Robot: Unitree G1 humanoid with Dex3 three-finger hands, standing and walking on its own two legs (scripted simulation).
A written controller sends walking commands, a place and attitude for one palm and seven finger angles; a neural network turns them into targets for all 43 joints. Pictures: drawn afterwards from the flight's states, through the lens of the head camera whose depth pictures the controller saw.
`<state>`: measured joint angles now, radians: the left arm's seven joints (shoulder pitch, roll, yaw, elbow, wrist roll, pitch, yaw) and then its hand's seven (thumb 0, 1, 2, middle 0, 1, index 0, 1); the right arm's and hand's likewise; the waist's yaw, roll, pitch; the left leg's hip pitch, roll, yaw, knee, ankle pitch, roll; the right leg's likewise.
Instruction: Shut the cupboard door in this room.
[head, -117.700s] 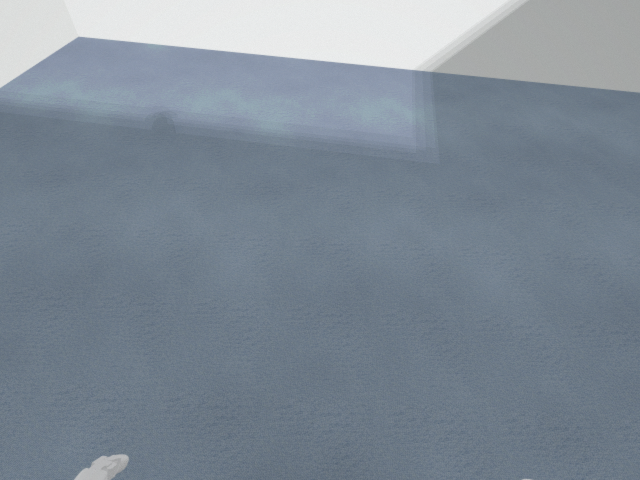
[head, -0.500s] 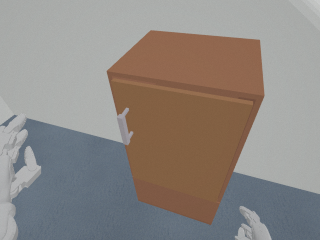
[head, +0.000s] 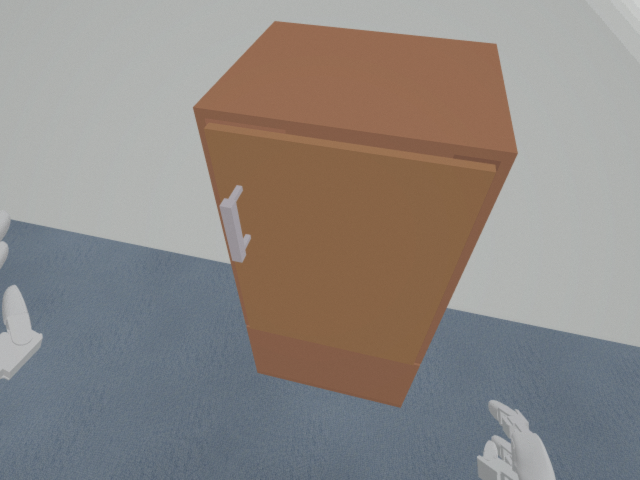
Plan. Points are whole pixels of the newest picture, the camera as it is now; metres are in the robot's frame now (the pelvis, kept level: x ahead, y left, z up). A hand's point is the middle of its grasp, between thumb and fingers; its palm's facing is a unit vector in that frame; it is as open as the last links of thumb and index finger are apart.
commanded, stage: step back with the hand held close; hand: left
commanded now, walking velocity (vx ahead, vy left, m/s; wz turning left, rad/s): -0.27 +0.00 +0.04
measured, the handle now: (238, 224) +0.53 +0.18 -0.01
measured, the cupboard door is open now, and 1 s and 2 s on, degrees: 0 0 0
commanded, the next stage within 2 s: stop stepping back and stand still in 0.82 s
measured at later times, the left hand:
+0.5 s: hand out of the picture +0.11 +0.26 +0.17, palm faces +0.51 -0.74 -0.43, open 7.4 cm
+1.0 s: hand out of the picture +0.03 +0.20 +0.19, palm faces +0.35 -0.80 -0.48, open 7.4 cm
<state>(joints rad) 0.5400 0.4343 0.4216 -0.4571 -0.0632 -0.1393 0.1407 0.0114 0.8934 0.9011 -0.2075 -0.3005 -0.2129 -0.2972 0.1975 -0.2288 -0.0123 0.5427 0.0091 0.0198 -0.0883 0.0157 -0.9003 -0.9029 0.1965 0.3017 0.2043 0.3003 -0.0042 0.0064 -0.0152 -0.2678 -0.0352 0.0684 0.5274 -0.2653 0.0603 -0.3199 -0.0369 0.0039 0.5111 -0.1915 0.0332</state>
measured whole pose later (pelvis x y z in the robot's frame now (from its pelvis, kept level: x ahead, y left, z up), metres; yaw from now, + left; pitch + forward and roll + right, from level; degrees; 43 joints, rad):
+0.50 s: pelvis -0.08 -0.01 -0.02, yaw +4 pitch +0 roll +0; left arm 0.50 0.41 0.44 -0.52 -0.02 -0.24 0.18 0.01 0.89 0.90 -0.21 -0.30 -0.21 -0.30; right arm 0.25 -0.24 -0.02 0.59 -0.01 -0.04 -0.06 0.02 -0.90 -0.90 0.20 0.30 0.21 0.30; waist -0.02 -0.02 0.01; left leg -0.48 -0.03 0.04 0.71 -0.35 0.04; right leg -0.47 -0.01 0.01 0.59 -0.13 0.01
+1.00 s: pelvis -0.17 -0.05 -0.01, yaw +1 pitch +2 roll -3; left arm 0.55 0.51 0.45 -0.60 -0.06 -0.29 0.11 0.01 0.89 0.90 -0.21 -0.30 -0.22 -0.30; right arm 0.16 -0.17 0.02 0.62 0.00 -0.07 -0.07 0.02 -0.90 -0.90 0.20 0.30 0.21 0.30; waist -0.03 -0.03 -0.02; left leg -0.50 0.10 0.06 0.46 0.01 0.01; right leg -0.12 0.10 0.01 0.50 -0.40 -0.02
